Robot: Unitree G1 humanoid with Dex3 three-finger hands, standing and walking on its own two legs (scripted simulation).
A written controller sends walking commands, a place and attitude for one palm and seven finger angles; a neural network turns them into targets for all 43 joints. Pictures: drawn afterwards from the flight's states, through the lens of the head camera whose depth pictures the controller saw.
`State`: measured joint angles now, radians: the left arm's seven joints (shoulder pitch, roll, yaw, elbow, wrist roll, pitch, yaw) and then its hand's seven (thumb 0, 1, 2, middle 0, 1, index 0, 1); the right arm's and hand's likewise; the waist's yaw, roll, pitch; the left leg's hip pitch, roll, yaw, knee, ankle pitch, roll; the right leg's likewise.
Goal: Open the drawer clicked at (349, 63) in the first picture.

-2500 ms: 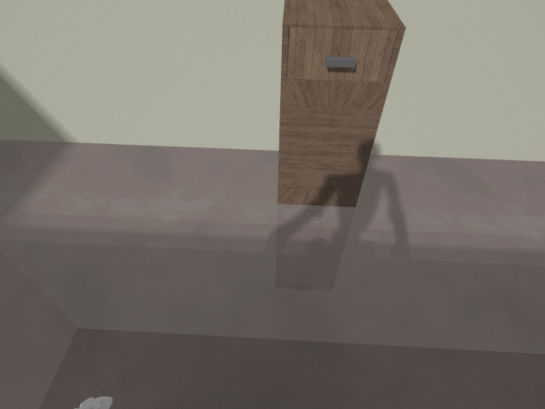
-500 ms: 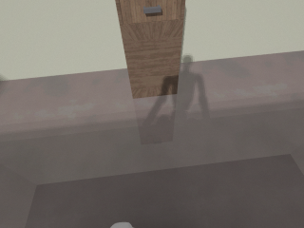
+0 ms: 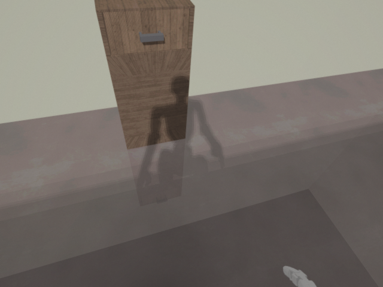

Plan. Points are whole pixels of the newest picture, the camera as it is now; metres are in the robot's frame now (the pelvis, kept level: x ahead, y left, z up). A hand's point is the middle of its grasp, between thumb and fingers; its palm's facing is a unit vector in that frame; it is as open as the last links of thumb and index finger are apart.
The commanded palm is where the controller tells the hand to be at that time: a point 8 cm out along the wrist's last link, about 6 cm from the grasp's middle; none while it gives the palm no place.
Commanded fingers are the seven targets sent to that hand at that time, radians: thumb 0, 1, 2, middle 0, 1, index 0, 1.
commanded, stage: walk to a spot facing it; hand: left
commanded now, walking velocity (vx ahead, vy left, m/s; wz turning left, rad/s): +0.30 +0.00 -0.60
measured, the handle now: (150, 35) +1.05 +0.33 +0.00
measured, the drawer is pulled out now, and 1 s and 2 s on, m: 0.00 0.00 0.00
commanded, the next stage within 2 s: none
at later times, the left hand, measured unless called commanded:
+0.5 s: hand (131, 217) +0.31 +0.21 -0.18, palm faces -0.33 -0.94 -0.11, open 7.3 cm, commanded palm none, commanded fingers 0.00 0.90 0.90 -0.20 -0.30 -0.20 -0.30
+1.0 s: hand (145, 162) +0.50 +0.22 -0.17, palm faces -0.52 -0.82 -0.23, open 7.3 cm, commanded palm none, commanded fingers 0.00 0.90 0.90 -0.20 -0.30 -0.20 -0.30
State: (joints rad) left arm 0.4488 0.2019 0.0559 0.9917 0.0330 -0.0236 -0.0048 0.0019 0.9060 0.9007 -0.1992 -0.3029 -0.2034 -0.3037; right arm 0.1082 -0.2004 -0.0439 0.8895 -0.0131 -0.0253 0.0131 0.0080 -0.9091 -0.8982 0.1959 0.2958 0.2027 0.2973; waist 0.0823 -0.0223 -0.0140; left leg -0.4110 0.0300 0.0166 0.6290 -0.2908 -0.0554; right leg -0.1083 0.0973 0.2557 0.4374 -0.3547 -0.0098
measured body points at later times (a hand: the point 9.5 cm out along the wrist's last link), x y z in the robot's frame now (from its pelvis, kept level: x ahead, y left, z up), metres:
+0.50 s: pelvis +0.17 +0.07 +0.00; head +0.20 +0.10 +0.45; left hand +0.33 +0.26 -0.16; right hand -0.03 -0.09 -0.12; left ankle +0.05 +0.11 -0.73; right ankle +0.19 -0.07 -0.65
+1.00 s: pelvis +0.36 +0.06 +0.00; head +0.39 +0.04 +0.45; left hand +0.52 +0.26 -0.15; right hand +0.33 -0.22 -0.13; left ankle +0.52 +0.16 -0.71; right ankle +0.25 +0.00 -0.73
